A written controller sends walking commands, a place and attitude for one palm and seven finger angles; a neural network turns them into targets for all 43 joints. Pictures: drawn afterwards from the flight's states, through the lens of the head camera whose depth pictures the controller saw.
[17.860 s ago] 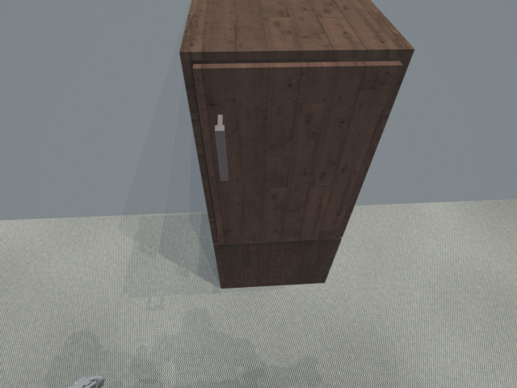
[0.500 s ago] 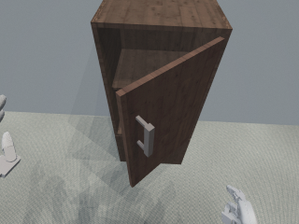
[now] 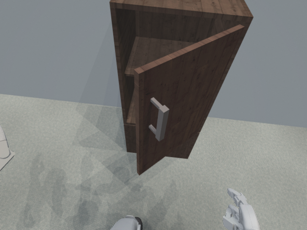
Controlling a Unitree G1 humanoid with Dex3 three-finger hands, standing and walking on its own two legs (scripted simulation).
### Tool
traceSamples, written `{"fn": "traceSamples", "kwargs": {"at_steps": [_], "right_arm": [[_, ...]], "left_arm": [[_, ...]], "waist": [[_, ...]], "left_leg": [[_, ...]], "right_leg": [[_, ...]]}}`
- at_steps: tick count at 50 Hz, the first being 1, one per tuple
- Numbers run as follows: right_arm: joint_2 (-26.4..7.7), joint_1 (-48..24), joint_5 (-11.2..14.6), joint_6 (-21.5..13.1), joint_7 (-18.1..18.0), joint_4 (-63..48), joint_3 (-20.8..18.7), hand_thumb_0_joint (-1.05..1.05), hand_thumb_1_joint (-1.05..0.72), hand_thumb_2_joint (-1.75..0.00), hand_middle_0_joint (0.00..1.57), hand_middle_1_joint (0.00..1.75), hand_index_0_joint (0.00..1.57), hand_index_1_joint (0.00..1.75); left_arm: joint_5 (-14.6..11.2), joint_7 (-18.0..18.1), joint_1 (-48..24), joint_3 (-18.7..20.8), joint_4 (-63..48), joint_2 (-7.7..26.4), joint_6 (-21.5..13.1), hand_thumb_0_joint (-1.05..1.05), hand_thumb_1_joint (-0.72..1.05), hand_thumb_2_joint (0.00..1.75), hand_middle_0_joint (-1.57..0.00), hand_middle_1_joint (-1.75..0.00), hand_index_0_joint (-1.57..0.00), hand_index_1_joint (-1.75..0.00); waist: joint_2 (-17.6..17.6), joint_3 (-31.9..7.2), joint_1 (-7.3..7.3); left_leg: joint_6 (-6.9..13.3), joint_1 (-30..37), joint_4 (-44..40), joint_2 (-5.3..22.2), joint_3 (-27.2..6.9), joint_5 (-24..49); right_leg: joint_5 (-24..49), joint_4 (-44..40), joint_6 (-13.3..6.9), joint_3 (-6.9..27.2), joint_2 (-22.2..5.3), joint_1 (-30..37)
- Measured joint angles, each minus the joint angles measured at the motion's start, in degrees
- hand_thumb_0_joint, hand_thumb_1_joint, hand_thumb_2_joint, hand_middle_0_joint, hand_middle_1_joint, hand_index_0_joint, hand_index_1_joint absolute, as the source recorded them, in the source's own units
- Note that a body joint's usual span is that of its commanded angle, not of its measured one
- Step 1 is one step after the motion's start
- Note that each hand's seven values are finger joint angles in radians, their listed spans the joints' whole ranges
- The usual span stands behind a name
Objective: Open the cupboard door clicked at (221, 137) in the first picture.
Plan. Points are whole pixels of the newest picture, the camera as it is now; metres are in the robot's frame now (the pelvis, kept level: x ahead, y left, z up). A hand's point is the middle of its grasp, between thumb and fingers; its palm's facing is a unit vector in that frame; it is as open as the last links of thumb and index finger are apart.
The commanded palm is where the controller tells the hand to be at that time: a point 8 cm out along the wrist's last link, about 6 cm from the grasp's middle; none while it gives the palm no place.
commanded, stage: step back with the hand held close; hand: left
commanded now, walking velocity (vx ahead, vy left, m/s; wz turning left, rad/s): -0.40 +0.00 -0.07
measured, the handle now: (157, 120) +0.40 +0.02 +0.05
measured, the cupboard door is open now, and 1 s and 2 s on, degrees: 44 44 44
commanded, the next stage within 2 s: stop stepping back and stand still in 0.30 s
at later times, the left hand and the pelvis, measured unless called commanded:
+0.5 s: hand out of the picture +0.12 +0.25 +0.19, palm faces +0.29 -0.84 -0.45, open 7.4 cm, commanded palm +0.06 +0.30 +0.20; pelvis -0.10 +0.01 +0.03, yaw -3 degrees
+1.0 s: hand out of the picture +0.05 +0.25 +0.19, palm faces +0.37 -0.82 -0.44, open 7.4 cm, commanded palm -0.01 +0.30 +0.20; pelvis -0.17 +0.00 +0.01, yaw -3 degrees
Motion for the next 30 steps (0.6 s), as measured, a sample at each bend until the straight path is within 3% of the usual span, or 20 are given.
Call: {"fn": "traceSamples", "kwargs": {"at_steps": [2,4,7,9,12,13,16,21,25,28,30], "right_arm": [[0.2,-0.4,0.4,0.1,0.5,0.4,-0.2,0.01,-0.9,-0.9,0.2,0.3,0.2,0.3],[0.2,-0.2,0.4,0.5,0.7,1.3,-0.5,0.01,-0.9,-0.9,0.2,0.3,0.2,0.3],[0.2,0.4,0.3,1.9,0.2,1.9,-0.6,0.01,-0.9,-0.9,0.2,0.3,0.2,0.3],[-0.2,0.0,0.4,2.3,-0.6,1.6,-0.5,0.01,-0.9,-0.9,0.2,0.3,0.2,0.3],[0.6,-2.3,0.7,2.2,-1.1,1.3,-1.2,0.01,-0.9,-0.9,0.2,0.3,0.2,0.3],[1.1,-2.9,0.5,1.8,-0.9,1.1,-1.2,0.01,-0.9,-0.9,0.2,0.3,0.2,0.3],[2.2,-3.4,0.2,-0.5,0.4,0.5,-0.8,0.01,-0.9,-0.9,0.2,0.3,0.2,0.3],[3.5,-3.0,0.0,-2.0,2.1,0.5,0.5,0.01,-0.9,-0.9,0.2,0.3,0.2,0.3],[3.9,-2.1,0.1,-2.1,1.8,0.5,1.5,0.01,-0.9,-0.9,0.2,0.3,0.2,0.3],[3.7,-0.4,0.0,-1.9,1.3,-0.4,2.2,0.01,-0.9,-0.9,0.2,0.3,0.2,0.3],[3.2,0.4,0.0,-1.4,1.2,-0.9,2.4,0.01,-0.9,-0.9,0.2,0.3,0.2,0.3]], "left_arm": [[-0.3,-0.1,0.5,-1.0,-0.5,-0.2,0.1,0.01,0.89,0.9,-0.21,-0.3,-0.21,-0.3],[-0.1,0.1,1.2,-2.8,-1.0,-0.8,-0.1,0.01,0.89,0.9,-0.21,-0.3,-0.21,-0.3],[0.6,0.3,1.6,-4.0,-1.1,-0.9,0.3,0.01,0.89,0.9,-0.21,-0.3,-0.22,-0.3],[0.9,0.5,0.9,-3.5,-1.1,-0.4,0.5,0.01,0.89,0.9,-0.21,-0.3,-0.22,-0.3],[0.2,0.3,-1.8,-1.5,-0.4,1.8,0.6,0.01,0.89,0.9,-0.21,-0.3,-0.22,-0.3],[-0.2,0.1,-1.8,-0.7,-0.2,2.3,0.7,0.01,0.89,0.9,-0.21,-0.3,-0.22,-0.3],[-1.2,-0.1,-0.1,0.0,-1.4,2.4,1.2,0.01,0.89,0.9,-0.21,-0.3,-0.22,-0.3],[-1.3,-0.3,2.5,-2.4,-4.7,0.8,2.5,0.01,0.89,0.9,-0.21,-0.3,-0.21,-0.3],[-2.0,-0.2,3.0,-2.5,-4.5,1.7,3.7,0.01,0.89,0.9,-0.21,-0.3,-0.21,-0.3],[-2.7,0.3,4.3,-1.2,-3.5,3.2,4.8,0.01,0.89,0.9,-0.21,-0.3,-0.22,-0.3],[-2.7,0.3,5.6,0.0,-3.0,4.2,4.7,0.01,0.89,0.9,-0.21,-0.3,-0.21,-0.3]], "waist": [[-0.5,0.1,0.35],[-1.6,-0.7,0.65],[-3.3,-2.4,0.54],[-3.6,-2.6,0.02],[-5.3,0.1,-0.14],[-5.3,0.7,-0.14],[-4.1,1.2,-0.11],[-3.0,0.0,0.59],[-2.7,-1.4,-0.14],[-3.0,-2.6,-1.16],[-4.2,-3.0,-1.06]], "left_leg": [[-1.7,-0.9,1.6,-0.1,-0.1,-5.2],[-3.4,-1.5,8.6,-1.0,0.0,-10.7],[-4.2,2.1,12.2,-1.0,0.6,-15.0],[-4.1,7.3,4.5,0.0,0.5,-10.1],[-0.9,9.3,-1.3,-1.2,1.8,-9.2],[-0.4,9.3,-2.1,-1.0,2.1,-8.4],[-0.1,9.6,-5.0,0.7,2.3,-5.6],[-0.6,10.0,-10.5,3.1,3.8,-0.8],[-1.1,8.7,-13.3,3.7,4.0,2.8],[-1.9,7.4,-14.2,2.8,4.0,4.2],[-2.9,4.7,-10.8,1.4,4.8,0.8]], "right_leg": [[1.7,-0.9,-0.2,-0.1,-0.2,-0.2],[2.2,-1.7,-0.2,0.3,-1.1,-0.4],[3.4,-3.6,0.4,0.7,-2.6,-0.5],[4.1,-3.9,1.1,0.5,-3.1,-1.5],[3.8,-0.3,1.9,1.5,-4.4,-4.0],[0.0,3.9,2.0,1.8,-3.8,-5.2],[-7.1,15.1,2.0,1.2,-1.6,-7.1],[-8.9,18.9,2.8,-1.6,-1.6,-4.7],[-10.5,12.2,2.5,-2.8,-2.3,0.5],[-9.1,-2.4,0.9,-4.7,-3.3,8.1],[-3.2,-11.9,-0.8,-4.6,-4.4,12.0]]}}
